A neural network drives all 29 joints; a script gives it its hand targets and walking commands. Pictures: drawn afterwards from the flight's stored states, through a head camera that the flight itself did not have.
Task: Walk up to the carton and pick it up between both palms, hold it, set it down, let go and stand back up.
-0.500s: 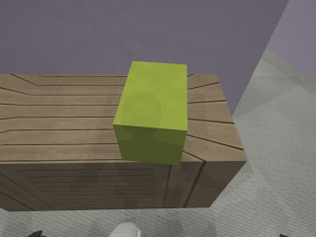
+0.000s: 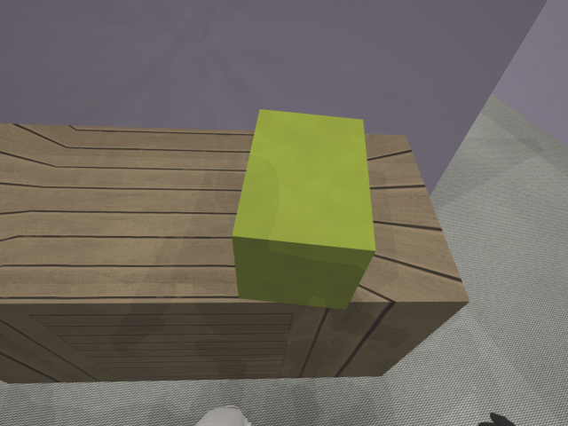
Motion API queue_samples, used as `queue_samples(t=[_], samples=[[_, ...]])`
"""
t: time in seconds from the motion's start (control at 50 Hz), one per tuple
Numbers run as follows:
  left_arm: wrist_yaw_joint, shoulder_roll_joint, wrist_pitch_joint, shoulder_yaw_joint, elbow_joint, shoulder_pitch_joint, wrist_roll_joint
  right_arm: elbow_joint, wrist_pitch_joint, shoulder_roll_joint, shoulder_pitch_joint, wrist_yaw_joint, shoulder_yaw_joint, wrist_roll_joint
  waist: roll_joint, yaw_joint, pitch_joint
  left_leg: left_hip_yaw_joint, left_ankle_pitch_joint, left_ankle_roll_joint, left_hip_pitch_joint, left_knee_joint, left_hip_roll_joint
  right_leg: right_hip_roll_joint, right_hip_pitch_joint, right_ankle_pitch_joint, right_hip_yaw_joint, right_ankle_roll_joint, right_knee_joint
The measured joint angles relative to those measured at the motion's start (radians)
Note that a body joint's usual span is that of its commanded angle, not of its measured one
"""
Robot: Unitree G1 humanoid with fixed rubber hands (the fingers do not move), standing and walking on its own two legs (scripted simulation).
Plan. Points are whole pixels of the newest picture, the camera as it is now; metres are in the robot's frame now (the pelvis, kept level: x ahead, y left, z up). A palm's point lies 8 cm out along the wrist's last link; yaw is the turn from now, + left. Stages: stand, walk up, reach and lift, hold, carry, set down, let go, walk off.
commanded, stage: walk up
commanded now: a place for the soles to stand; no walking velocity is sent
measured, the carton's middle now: (301, 207) +0.49 -0.02 -0.04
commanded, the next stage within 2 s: reach and lift in 1.54 s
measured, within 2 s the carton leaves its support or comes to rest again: neither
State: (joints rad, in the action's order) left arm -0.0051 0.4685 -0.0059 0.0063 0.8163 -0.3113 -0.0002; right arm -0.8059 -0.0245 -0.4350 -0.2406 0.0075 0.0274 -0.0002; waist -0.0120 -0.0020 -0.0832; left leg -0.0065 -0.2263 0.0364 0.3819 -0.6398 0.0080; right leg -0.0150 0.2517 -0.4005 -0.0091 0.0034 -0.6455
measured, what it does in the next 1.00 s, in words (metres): steps on the spot: right foot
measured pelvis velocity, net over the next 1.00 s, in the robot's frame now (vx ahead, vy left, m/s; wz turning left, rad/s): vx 0.01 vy -0.02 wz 0.00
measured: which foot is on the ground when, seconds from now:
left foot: down 0.00-1.00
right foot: up 0.00-0.00, down 0.02-1.00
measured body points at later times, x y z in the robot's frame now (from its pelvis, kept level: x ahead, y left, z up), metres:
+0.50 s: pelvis +0.01 -0.02 +0.00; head +0.02 -0.02 +0.45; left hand +0.09 +0.31 -0.10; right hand +0.10 -0.35 -0.11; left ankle +0.07 +0.10 -0.72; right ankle -0.01 -0.15 -0.72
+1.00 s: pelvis +0.01 -0.02 +0.00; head +0.02 -0.02 +0.45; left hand +0.08 +0.31 -0.10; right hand +0.11 -0.35 -0.10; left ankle +0.07 +0.10 -0.72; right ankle +0.00 -0.15 -0.72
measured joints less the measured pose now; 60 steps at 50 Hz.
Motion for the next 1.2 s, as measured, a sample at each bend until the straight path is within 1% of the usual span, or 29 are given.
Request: queue_samples(t=[0.02,0.06,0.12,0.2,0.28,0.52,0.82,0.98,1.2], samples=[[0.0,-0.001,0.001,0.0,0.001,0.0,0.0,-0.001,0.003,0.0,0.008,0.0,-0.001,0.0,0.0,0.0,-0.001,0.001,-0.002,-0.005,0.006,-0.009,0.004,-0.001,-0.009,0.029,-0.004,-0.004,0.026],[0.0,-0.014,0.002,0.0,0.012,0.0,0.0,-0.015,0.009,0.002,0.024,0.0,-0.004,0.0,0.011,-0.002,0.004,-0.004,-0.009,-0.008,0.0,-0.002,0.003,0.001,-0.009,0.06,-0.002,0.001,0.028],[0.0,-0.019,0.003,0.0,0.015,0.001,0.0,-0.034,0.009,0.003,0.031,0.004,-0.005,0.0,0.011,-0.006,0.02,-0.004,-0.011,-0.012,-0.013,0.025,0.009,-0.005,-0.009,0.055,-0.002,0.002,0.028],[0.0,-0.019,0.007,0.0,0.015,0.001,0.0,-0.068,0.008,0.004,0.033,0.004,-0.005,0.0,0.011,-0.012,0.044,-0.004,0.019,-0.014,-0.019,0.042,0.007,-0.004,-0.009,0.049,-0.002,0.002,0.028],[0.0,-0.019,0.011,0.0,0.015,0.01,0.0,-0.1,0.007,0.004,0.039,0.005,-0.009,0.0,0.011,-0.012,0.051,-0.004,0.016,-0.022,-0.023,0.048,0.007,-0.004,-0.009,0.046,-0.002,0.002,0.028],[0.0,-0.019,0.012,0.0,0.015,0.019,0.0,-0.149,0.007,0.004,0.064,0.005,-0.019,0.0,0.011,-0.011,0.057,-0.004,0.016,-0.03,-0.032,0.064,0.006,-0.004,-0.011,0.039,-0.002,0.002,0.028],[0.0,-0.019,0.012,0.0,0.019,0.028,0.0,-0.175,0.007,0.004,0.088,0.004,-0.026,0.0,0.011,-0.005,0.059,-0.004,0.016,-0.032,-0.04,0.071,0.006,-0.004,-0.017,0.038,-0.002,0.002,0.03],[0.0,-0.019,-0.017,0.0,0.019,0.035,0.0,-0.159,0.006,0.003,0.095,-0.013,-0.008,0.0,0.011,-0.006,0.026,-0.004,0.025,-0.032,-0.04,0.068,0.0,0.002,-0.017,0.049,-0.003,0.002,0.031],[0.0,-0.019,-0.033,0.0,0.019,0.035,0.0,-0.154,0.006,0.003,0.095,-0.014,0.008,0.0,0.011,-0.012,0.0,-0.004,0.027,-0.025,-0.034,0.055,-0.002,0.004,-0.017,0.057,-0.003,0.002,0.031]])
